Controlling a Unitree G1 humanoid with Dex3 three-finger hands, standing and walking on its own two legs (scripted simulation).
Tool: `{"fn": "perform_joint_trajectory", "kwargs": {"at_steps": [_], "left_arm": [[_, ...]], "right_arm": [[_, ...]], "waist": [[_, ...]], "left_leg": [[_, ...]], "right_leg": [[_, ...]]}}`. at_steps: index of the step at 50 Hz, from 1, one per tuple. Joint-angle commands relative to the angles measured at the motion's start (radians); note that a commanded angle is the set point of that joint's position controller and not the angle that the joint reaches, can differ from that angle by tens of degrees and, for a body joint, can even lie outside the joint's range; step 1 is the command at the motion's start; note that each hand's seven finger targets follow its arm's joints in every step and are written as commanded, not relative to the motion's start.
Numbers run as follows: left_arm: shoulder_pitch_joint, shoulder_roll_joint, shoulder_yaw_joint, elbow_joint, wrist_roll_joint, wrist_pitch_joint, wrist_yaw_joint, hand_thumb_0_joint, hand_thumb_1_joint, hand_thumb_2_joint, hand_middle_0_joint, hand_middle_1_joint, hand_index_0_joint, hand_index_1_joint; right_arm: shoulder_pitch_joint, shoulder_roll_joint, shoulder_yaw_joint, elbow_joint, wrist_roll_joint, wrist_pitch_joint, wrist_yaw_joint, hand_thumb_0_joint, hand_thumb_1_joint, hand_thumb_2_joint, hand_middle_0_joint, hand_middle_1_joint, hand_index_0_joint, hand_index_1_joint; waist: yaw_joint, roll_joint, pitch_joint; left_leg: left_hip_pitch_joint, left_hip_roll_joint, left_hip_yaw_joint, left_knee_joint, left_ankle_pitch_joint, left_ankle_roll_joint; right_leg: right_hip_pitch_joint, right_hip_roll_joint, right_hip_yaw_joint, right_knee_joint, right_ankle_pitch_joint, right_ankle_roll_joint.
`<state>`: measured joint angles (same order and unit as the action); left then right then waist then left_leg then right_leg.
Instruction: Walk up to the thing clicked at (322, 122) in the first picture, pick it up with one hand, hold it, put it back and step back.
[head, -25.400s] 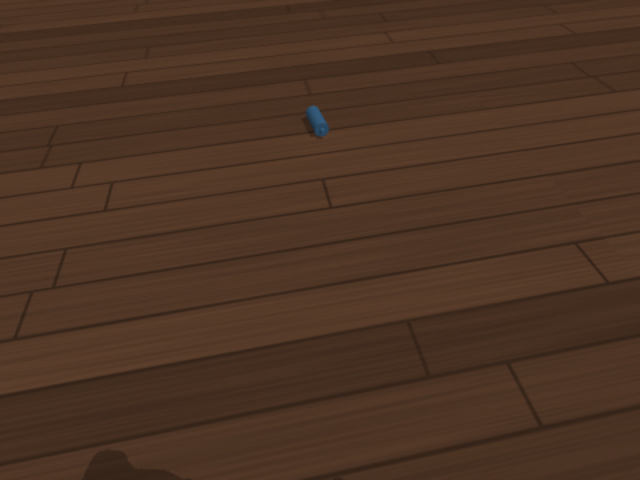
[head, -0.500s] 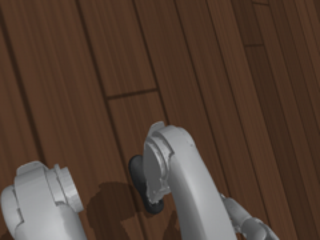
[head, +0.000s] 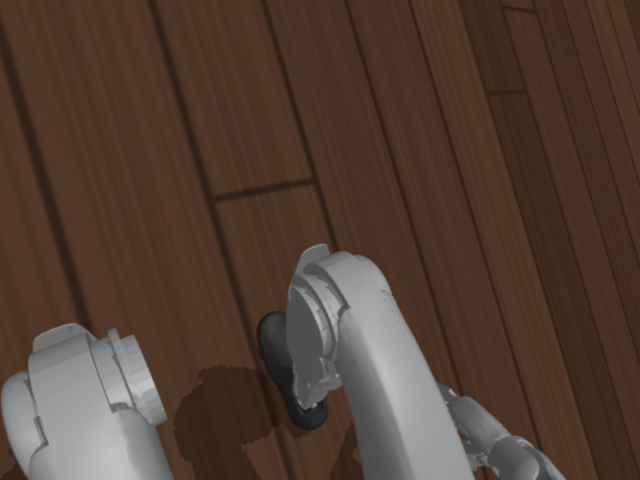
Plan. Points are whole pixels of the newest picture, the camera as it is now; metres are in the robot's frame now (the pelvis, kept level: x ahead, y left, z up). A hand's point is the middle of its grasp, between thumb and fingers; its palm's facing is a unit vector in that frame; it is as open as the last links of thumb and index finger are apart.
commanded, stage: rest palm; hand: left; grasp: from above
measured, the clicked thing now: out of the picture +0.45 +0.44 -0.26
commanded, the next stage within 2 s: none
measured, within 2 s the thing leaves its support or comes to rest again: neither
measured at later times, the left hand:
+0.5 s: hand out of the picture +0.43 +0.43 -0.21, palm faces -0.43 -0.15 -0.89, open 14.0 cm
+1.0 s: hand out of the picture +0.43 +0.42 -0.22, palm faces -0.44 -0.15 -0.88, open 14.0 cm
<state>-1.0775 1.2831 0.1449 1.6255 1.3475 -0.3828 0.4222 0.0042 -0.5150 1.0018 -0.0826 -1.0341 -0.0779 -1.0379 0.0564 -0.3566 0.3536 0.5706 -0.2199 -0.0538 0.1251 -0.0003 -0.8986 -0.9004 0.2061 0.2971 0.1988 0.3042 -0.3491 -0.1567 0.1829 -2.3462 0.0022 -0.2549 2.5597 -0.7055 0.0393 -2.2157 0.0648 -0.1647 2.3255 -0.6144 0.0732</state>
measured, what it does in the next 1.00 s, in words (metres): stands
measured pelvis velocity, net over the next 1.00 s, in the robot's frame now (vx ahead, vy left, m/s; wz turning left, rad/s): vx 0.00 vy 0.00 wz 0.00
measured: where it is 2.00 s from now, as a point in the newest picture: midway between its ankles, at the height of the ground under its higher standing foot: (229, 435)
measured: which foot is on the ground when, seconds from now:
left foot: down 0.00-1.00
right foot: down 0.00-1.00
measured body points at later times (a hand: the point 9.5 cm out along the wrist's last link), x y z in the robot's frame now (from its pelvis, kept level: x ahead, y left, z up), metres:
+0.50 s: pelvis +0.00 +0.00 +0.00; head +0.27 +0.16 +0.32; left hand +0.45 +0.43 -0.16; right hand +0.09 -0.26 -0.05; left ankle +0.07 +0.11 -0.27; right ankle +0.14 -0.13 -0.27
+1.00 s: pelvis +0.00 +0.00 +0.00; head +0.27 +0.16 +0.32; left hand +0.45 +0.43 -0.17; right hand +0.09 -0.26 -0.05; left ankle +0.07 +0.11 -0.27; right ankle +0.14 -0.13 -0.27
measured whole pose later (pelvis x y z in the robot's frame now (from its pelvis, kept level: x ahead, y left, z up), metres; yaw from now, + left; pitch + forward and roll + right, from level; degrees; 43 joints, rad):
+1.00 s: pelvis +0.00 +0.00 +0.00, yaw +0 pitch +26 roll -17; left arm -1.05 1.28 0.17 1.60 1.35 -0.40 0.41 0.00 -0.49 0.97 -0.08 -1.04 -0.08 -1.03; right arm 0.06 -0.35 0.36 0.57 -0.23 -0.05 0.13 0.00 -0.90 -0.90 0.21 0.30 0.20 0.30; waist -0.35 -0.17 0.20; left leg -2.34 0.00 -0.26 2.56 -0.71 0.03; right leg -2.21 0.06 -0.17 2.33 -0.62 0.07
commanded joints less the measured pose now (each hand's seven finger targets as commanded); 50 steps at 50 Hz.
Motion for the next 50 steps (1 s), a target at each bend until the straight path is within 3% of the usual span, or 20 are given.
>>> {"fn": "perform_joint_trajectory", "kwargs": {"at_steps": [1, 5, 11, 15, 19, 24, 27, 31, 38, 45, 48, 50], "left_arm": [[-0.201, 0.28, 0.01, -0.131, -0.037, 0.007, 0.004, 0.0, -0.509, 0.976, -0.068, -1.054, -0.072, -1.049], [-0.193, 0.287, 0.028, -0.143, -0.052, -0.012, -0.004, 0.0, -0.514, 0.994, -0.074, -1.055, -0.073, -1.055], [-0.19, 0.341, 0.071, -0.192, -0.03, -0.035, 0.013, 0.0, -0.527, 1.001, -0.072, -1.029, -0.064, -1.036], [-0.178, 0.329, 0.077, -0.177, -0.021, -0.026, 0.038, 0.0, -0.531, 0.989, -0.061, -1.026, -0.056, -1.03], [-0.183, 0.292, 0.044, -0.151, -0.017, -0.012, 0.036, 0.0, -0.524, 0.991, -0.062, -1.032, -0.058, -1.034], [-0.2, 0.291, 0.039, -0.145, -0.031, -0.002, 0.029, 0.0, -0.506, 0.981, -0.067, -1.045, -0.068, -1.042], [-0.197, 0.249, 0.012, -0.122, -0.04, -0.003, 0.022, 0.0, -0.507, 0.971, -0.064, -1.051, -0.068, -1.044], [-0.199, 0.272, 0.017, -0.128, -0.035, -0.008, 0.009, 0.0, -0.507, 0.981, -0.068, -1.052, -0.07, -1.049], [-0.19, 0.326, 0.072, -0.179, -0.031, -0.029, 0.021, 0.0, -0.509, 0.969, -0.062, -1.041, -0.065, -1.037], [-0.174, 0.301, 0.059, -0.141, -0.033, -0.018, 0.032, 0.0, -0.507, 0.972, -0.063, -1.036, -0.065, -1.032], [-0.191, 0.29, 0.034, -0.158, -0.024, -0.008, 0.024, 0.0, -0.509, 0.981, -0.062, -1.044, -0.064, -1.041], [-0.193, 0.286, 0.04, -0.162, -0.04, -0.007, 0.024, 0.0, -0.505, 0.972, -0.06, -1.05, -0.065, -1.043]], "right_arm": [[0.169, -0.339, -0.104, 0.017, 0.006, 0.003, -0.023, 0.0, -0.899, -0.902, 0.199, 0.3, 0.199, 0.3], [0.166, -0.348, -0.105, 0.01, 0.003, 0.009, -0.025, 0.0, -0.9, -0.903, 0.199, 0.3, 0.199, 0.3], [0.161, -0.344, -0.093, 0.005, -0.003, 0.022, -0.023, 0.0, -0.898, -0.902, 0.199, 0.3, 0.199, 0.3], [0.168, -0.341, -0.099, 0.008, -0.005, 0.023, -0.021, 0.0, -0.896, -0.901, 0.199, 0.3, 0.199, 0.3], [0.167, -0.34, -0.103, 0.008, -0.004, 0.015, -0.018, 0.0, -0.896, -0.901, 0.199, 0.3, 0.199, 0.3], [0.163, -0.339, -0.105, 0.008, 0.001, 0.008, -0.018, 0.0, -0.896, -0.9, 0.199, 0.3, 0.199, 0.3], [0.165, -0.34, -0.109, 0.011, 0.002, 0.002, -0.018, 0.0, -0.897, -0.9, 0.199, 0.3, 0.199, 0.3], [0.163, -0.347, -0.107, 0.012, 0.002, 0.005, -0.019, 0.0, -0.898, -0.901, 0.199, 0.3, 0.199, 0.3], [0.172, -0.348, -0.1, 0.005, -0.008, 0.014, -0.017, 0.0, -0.895, -0.901, 0.199, 0.3, 0.199, 0.3], [0.167, -0.34, -0.102, 0.006, -0.007, 0.013, -0.019, 0.0, -0.893, -0.899, 0.2, 0.3, 0.199, 0.3], [0.181, -0.329, -0.103, 0.018, -0.004, 0.006, -0.018, 0.0, -0.895, -0.9, 0.199, 0.3, 0.199, 0.3], [0.173, -0.343, -0.104, 0.015, -0.002, 0.004, -0.019, 0.0, -0.896, -0.9, 0.199, 0.3, 0.199, 0.3]], "waist": [[-0.042, 0.557, -0.594], [-0.035, 0.571, -0.619], [-0.025, 0.621, -0.649], [-0.025, 0.638, -0.631], [-0.041, 0.605, -0.583], [-0.04, 0.587, -0.608], [-0.044, 0.563, -0.578], [-0.045, 0.579, -0.595], [-0.034, 0.604, -0.639], [-0.032, 0.575, -0.6], [-0.039, 0.592, -0.615], [-0.044, 0.578, -0.596]], "left_leg": [[0.526, 0.048, 0.048, -0.306, 0.219, -0.033], [0.571, 0.05, 0.03, -0.304, 0.264, -0.041], [0.609, 0.055, 0.038, -0.292, 0.336, -0.044], [0.614, 0.054, 0.038, -0.31, 0.324, -0.043], [0.553, 0.053, 0.041, -0.308, 0.258, -0.041], [0.547, 0.054, 0.04, -0.31, 0.237, -0.037], [0.514, 0.048, 0.041, -0.314, 0.195, -0.037], [0.539, 0.051, 0.03, -0.311, 0.238, -0.044], [0.586, 0.051, 0.039, -0.297, 0.314, -0.043], [0.533, 0.049, 0.053, -0.296, 0.246, -0.034], [0.554, 0.051, 0.056, -0.3, 0.247, -0.032], [0.546, 0.05, 0.049, -0.295, 0.262, -0.036]], "right_leg": [[0.264, 0.014, -0.102, -0.168, 0.165, -0.09], [0.26, 0.011, -0.108, -0.161, 0.181, -0.093], [0.28, 0.014, -0.109, -0.149, 0.216, -0.095], [0.262, 0.016, -0.111, -0.145, 0.211, -0.093], [0.238, 0.015, -0.111, -0.15, 0.179, -0.095], [0.253, 0.016, -0.113, -0.155, 0.174, -0.09], [0.245, 0.015, -0.113, -0.16, 0.151, -0.094], [0.245, 0.013, -0.114, -0.152, 0.172, -0.093], [0.292, 0.01, -0.108, -0.154, 0.215, -0.092], [0.272, 0.017, -0.111, -0.164, 0.177, -0.094], [0.275, 0.017, -0.102, -0.158, 0.18, -0.09], [0.255, 0.011, -0.106, -0.158, 0.187, -0.09]]}}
